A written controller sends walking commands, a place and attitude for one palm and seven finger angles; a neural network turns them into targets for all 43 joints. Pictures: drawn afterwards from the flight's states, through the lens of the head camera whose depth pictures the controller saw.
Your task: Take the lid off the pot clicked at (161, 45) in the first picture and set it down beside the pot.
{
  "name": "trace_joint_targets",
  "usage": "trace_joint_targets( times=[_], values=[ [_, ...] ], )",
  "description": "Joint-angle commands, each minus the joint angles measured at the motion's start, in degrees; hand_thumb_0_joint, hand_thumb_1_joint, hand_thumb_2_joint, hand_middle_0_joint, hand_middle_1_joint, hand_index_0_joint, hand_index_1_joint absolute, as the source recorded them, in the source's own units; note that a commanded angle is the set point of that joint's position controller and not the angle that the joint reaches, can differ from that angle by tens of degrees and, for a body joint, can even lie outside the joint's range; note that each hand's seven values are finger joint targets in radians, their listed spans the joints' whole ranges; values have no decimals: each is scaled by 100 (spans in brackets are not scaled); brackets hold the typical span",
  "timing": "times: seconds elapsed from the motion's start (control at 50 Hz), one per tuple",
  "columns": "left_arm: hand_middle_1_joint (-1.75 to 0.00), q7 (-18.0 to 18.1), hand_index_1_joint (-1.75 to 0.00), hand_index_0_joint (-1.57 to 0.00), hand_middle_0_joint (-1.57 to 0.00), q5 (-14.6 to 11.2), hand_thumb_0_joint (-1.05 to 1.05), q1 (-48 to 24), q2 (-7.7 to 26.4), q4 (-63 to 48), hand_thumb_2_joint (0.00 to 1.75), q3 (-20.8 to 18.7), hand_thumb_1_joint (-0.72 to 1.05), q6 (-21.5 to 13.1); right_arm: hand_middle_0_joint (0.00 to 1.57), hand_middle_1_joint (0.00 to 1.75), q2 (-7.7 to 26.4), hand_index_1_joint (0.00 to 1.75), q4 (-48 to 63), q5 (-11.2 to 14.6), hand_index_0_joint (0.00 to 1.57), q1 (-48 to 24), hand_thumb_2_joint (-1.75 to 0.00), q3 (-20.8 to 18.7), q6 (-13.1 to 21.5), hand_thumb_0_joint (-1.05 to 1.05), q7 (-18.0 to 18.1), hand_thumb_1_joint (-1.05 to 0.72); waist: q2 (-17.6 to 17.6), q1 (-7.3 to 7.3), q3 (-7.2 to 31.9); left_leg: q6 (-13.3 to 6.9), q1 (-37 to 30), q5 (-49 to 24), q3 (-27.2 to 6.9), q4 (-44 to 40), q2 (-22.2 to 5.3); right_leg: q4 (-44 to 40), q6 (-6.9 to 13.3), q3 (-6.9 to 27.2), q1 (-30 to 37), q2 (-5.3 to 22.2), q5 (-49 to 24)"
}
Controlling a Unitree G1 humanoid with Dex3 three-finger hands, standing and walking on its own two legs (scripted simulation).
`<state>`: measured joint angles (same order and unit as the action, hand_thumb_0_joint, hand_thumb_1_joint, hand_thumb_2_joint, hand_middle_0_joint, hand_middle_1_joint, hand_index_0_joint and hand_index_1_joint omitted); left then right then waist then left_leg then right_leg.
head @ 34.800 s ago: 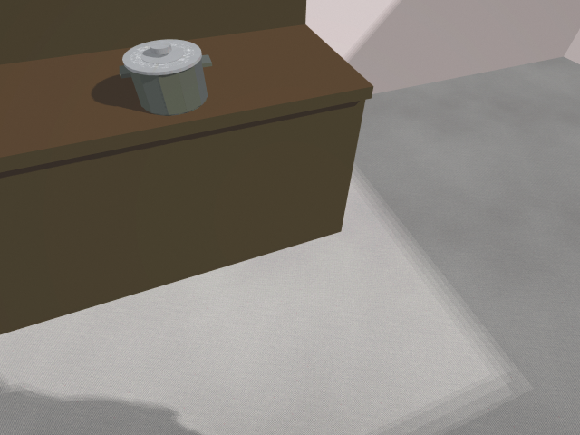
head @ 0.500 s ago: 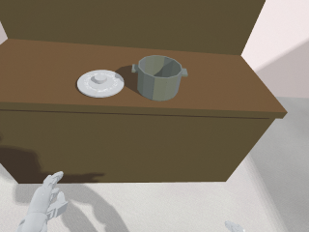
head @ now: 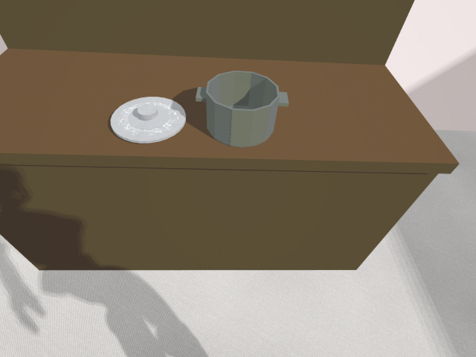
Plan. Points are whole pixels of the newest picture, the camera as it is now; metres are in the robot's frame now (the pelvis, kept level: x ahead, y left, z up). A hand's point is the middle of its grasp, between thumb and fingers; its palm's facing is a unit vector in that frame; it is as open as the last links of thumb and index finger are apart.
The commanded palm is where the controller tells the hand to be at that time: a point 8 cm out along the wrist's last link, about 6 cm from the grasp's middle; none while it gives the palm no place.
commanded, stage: stop stepping back and stand still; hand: left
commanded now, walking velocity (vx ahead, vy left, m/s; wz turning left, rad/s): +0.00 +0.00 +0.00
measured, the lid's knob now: (147, 111) +0.70 +0.27 +0.00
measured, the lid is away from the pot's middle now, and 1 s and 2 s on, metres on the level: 0.25 0.25 0.25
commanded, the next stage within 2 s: let the arm hang, fingers relaxed in 0.46 s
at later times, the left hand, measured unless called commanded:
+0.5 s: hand out of the picture +0.06 +0.15 -0.17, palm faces +0.00 -0.98 -0.21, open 7.3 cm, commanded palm none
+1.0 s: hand out of the picture +0.05 +0.13 -0.17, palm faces +0.00 -0.98 -0.19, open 7.3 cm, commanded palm none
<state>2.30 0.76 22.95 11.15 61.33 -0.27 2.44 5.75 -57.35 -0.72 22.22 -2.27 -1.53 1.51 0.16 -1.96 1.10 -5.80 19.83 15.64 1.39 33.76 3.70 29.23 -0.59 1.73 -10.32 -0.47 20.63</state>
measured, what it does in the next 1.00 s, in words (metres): shifts its weight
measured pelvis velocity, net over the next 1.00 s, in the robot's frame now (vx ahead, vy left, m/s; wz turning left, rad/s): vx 0.04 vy -0.04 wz -0.02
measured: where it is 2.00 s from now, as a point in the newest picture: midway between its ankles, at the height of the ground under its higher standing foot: outside the picture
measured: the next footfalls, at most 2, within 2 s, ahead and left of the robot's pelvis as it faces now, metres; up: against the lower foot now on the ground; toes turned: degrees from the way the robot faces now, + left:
none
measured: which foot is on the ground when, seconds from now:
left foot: down 0.00-1.00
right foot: down 0.00-1.00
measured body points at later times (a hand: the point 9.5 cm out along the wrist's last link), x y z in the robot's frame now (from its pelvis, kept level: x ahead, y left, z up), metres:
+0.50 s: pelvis +0.03 -0.02 +0.01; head +0.05 -0.02 +0.46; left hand +0.06 +0.20 -0.15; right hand +0.02 -0.25 -0.15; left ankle +0.02 +0.05 -0.73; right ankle -0.06 -0.15 -0.73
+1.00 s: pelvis +0.04 -0.04 +0.01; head +0.07 -0.03 +0.46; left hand +0.05 +0.18 -0.16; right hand +0.03 -0.26 -0.15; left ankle +0.02 +0.05 -0.73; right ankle -0.06 -0.15 -0.73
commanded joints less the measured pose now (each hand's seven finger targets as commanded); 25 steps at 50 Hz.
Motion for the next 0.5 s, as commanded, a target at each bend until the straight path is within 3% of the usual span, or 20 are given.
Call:
trace_joint_targets(
  times=[0.0,0.04,0.08,0.1,0.16,0.18,0.24,0.42,0.48],
  values=[
    [-30,3,-30,-20,-20,-19,0,-15,250,-284,90,-12,90,-188,20,30,905,30,140,-10,20,274,-90,-212,222,0,127,-90,-515,98,-537,-79,-530,338,-1960,-1860,-1293,-81,305,68,-809,162,-373],
    [-30,19,-30,-20,-20,-18,0,19,164,-185,90,4,90,-234,20,30,794,30,25,15,20,219,-90,-188,263,0,136,-90,-51,148,-341,-49,-567,-247,-1677,-1677,-1172,-363,324,141,-428,253,-752],
    [-30,56,-30,-20,-20,-27,0,32,131,-118,90,13,90,-297,20,30,650,30,-39,41,20,162,-90,-162,284,0,122,-90,323,143,-240,55,-669,-976,-1164,-1297,-900,-594,380,287,-199,385,-1217],
    [-30,74,-30,-20,-20,-28,0,2,107,-112,90,-1,90,-313,20,30,616,30,-72,32,20,180,-90,-156,296,0,121,-90,397,104,-202,88,-793,-1358,-974,-1141,-821,-583,400,299,-150,446,-1503],
    [-30,110,-30,-20,-20,-45,0,-139,149,-146,90,-52,90,-321,20,30,603,30,-196,34,20,255,-90,-155,324,0,142,-90,78,50,192,107,-1286,-2417,-768,-847,-805,-420,348,182,1,487,-2034],
    [-30,114,-30,-20,-20,-52,0,-157,153,-119,90,-57,90,-306,20,30,565,30,-221,40,20,200,-90,-147,310,0,151,-90,-123,69,115,97,-1298,-2427,-790,-855,-831,-411,336,187,-67,462,-1940],
    [-30,111,-30,-20,-20,-52,0,-239,171,-121,90,-68,90,-286,20,30,567,30,-248,22,20,113,-90,-149,282,0,158,-90,-294,78,-124,122,-1157,-2297,-755,-856,-826,-486,357,192,-48,471,-1891],
    [-30,93,-30,-20,-20,-35,0,-465,242,-131,90,-74,90,-266,20,30,646,30,-223,9,20,-77,-90,-162,217,0,131,-90,-20,58,-464,160,-917,-1322,-787,-1023,-807,-707,391,273,-24,477,-1528],
    [-30,95,-30,-20,-20,-31,0,-454,269,-135,90,-79,90,-290,20,30,671,30,-233,16,20,-119,-90,-171,219,0,125,-90,79,48,-333,172,-1058,-1415,-727,-959,-801,-712,392,309,29,498,-1711]
  ],
)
